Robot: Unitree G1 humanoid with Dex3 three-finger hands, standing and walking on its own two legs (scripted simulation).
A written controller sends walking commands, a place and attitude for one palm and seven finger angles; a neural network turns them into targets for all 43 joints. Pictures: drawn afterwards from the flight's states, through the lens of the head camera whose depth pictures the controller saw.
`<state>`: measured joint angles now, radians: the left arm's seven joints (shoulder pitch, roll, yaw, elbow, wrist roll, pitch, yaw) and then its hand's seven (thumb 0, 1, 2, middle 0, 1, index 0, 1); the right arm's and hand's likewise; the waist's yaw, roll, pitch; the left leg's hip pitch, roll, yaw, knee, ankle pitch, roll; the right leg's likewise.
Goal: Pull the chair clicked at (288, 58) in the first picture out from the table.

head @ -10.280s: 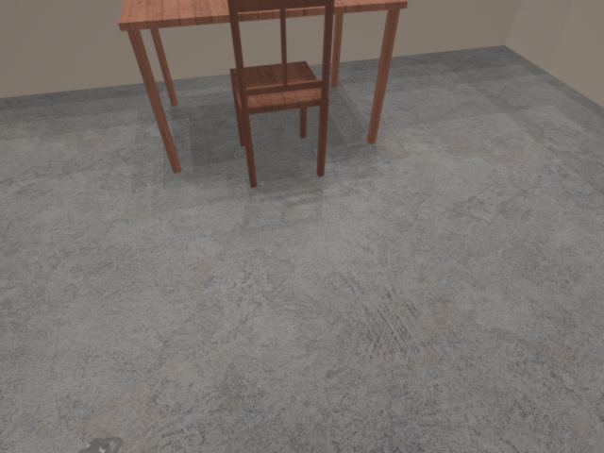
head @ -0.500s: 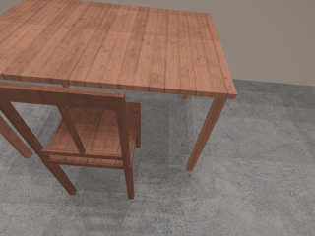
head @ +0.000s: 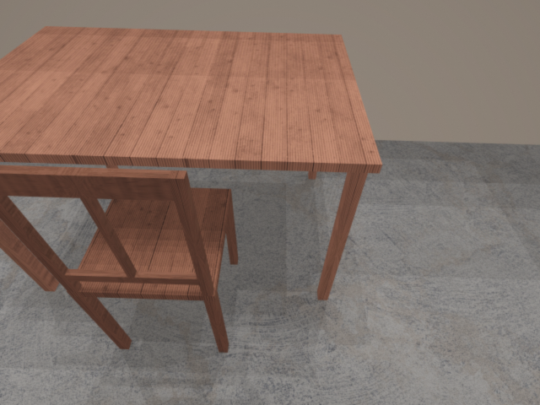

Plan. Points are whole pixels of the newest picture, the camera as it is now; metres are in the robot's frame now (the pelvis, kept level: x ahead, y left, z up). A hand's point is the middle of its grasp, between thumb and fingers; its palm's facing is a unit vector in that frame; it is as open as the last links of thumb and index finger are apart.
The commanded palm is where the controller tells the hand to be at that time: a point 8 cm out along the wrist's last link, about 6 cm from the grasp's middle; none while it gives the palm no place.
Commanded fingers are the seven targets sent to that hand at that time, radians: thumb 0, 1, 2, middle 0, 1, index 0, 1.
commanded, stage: come to a stop and stand still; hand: left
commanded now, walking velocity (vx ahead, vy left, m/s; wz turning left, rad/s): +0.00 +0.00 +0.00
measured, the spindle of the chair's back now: (112, 240) +0.45 +0.37 -0.10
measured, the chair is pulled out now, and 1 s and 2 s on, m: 0.00 0.00 0.00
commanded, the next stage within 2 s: look again from close up in 0.32 s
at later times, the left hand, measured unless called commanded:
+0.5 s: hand out of the picture -0.01 +0.18 -0.18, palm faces +0.05 -0.99 -0.16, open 7.4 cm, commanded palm none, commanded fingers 0.00 0.90 0.90 -0.20 -0.30 -0.20 -0.30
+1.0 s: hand out of the picture -0.05 +0.21 -0.18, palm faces +0.05 -0.99 -0.16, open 7.4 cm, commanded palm none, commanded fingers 0.00 0.90 0.90 -0.20 -0.30 -0.20 -0.30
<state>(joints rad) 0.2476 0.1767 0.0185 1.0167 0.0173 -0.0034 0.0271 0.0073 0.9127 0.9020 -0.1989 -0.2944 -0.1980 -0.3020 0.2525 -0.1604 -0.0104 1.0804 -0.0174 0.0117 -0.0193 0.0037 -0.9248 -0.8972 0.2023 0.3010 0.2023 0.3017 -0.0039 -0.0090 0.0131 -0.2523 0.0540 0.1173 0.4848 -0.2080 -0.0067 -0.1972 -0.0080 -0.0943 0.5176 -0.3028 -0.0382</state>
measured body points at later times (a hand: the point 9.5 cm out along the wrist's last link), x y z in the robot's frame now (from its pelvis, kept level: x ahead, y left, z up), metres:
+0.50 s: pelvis -0.01 +0.02 +0.00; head -0.01 +0.03 +0.45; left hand -0.02 +0.23 -0.16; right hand +0.00 -0.20 -0.16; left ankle +0.03 +0.13 -0.74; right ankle -0.01 -0.09 -0.74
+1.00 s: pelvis -0.02 +0.05 +0.00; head -0.03 +0.06 +0.45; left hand -0.05 +0.27 -0.16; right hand -0.02 -0.17 -0.15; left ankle +0.03 +0.13 -0.74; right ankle -0.01 -0.09 -0.74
